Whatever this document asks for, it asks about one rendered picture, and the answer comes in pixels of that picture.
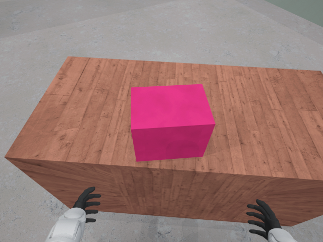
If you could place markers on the carton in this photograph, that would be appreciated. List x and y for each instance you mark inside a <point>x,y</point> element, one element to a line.
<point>170,122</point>

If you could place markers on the robot right hand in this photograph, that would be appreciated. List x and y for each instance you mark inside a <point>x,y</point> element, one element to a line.
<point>267,216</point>

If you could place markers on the right robot forearm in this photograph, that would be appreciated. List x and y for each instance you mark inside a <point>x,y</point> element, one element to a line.
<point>279,235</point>

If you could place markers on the robot left hand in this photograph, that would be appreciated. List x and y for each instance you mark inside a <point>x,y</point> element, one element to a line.
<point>82,202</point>

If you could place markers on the left robot forearm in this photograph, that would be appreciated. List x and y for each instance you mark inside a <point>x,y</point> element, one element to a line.
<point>69,227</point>

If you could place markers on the pedestal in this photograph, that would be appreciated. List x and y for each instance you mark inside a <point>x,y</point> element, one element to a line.
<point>267,142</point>

